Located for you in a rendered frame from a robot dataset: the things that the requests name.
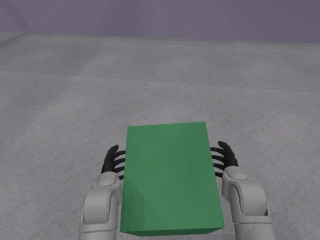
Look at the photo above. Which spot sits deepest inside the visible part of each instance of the right robot forearm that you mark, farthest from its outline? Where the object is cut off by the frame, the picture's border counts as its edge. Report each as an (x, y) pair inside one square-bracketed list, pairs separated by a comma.
[(249, 206)]

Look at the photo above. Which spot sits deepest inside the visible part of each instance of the left robot forearm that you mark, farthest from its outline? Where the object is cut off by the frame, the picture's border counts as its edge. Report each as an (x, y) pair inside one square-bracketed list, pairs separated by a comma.
[(99, 212)]

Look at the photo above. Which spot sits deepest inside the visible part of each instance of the right robot hand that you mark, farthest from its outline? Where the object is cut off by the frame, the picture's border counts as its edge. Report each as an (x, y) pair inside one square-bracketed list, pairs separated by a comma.
[(228, 159)]

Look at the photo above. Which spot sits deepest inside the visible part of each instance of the left robot hand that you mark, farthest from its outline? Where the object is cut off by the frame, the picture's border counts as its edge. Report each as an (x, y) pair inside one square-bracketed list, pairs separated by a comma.
[(109, 163)]

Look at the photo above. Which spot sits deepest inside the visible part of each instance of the carton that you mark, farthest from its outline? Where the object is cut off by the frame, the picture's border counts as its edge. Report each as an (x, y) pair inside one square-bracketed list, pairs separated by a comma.
[(169, 183)]

